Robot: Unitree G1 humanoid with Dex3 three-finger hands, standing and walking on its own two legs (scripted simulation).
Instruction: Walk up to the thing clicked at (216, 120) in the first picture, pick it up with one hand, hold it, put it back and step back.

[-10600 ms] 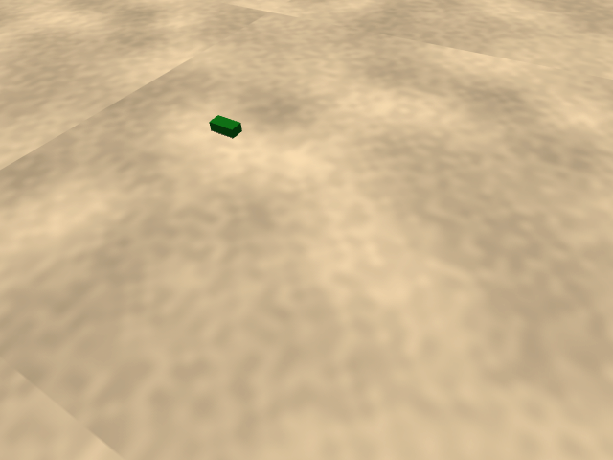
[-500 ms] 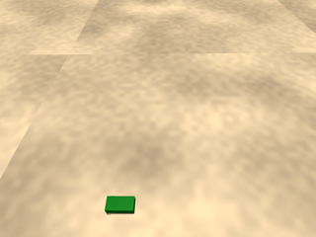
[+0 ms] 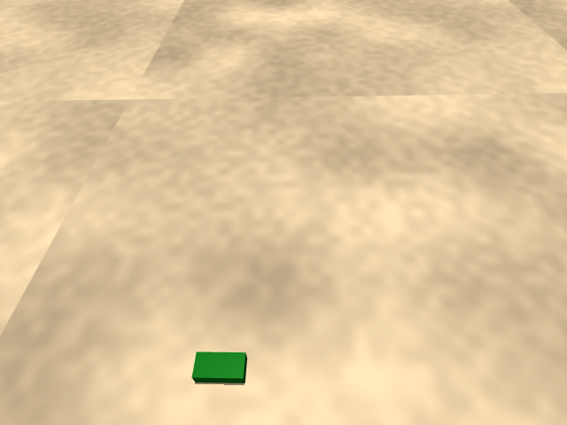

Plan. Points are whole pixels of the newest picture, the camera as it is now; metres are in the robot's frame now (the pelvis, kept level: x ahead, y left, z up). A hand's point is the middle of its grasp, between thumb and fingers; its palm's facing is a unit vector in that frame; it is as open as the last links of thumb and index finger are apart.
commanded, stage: walk up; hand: left
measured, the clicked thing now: (220, 367) +0.43 +0.25 -0.75
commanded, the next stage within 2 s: stand in 1.42 s
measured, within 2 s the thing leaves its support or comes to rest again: neither
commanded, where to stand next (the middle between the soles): +0.05 +0.01 m, yaw +0 degrees
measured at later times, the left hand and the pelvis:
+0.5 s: hand out of the picture +0.07 +0.33 -0.18, palm faces -0.04 -0.93 -0.35, open 7.4 cm; pelvis -0.02 +0.05 -0.01, yaw -1 degrees
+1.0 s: hand out of the picture +0.11 +0.24 -0.15, palm faces -0.04 -0.95 -0.32, open 7.4 cm; pelvis -0.02 +0.01 -0.01, yaw -1 degrees
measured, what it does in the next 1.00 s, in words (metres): steps on the spot: left foot, then right foot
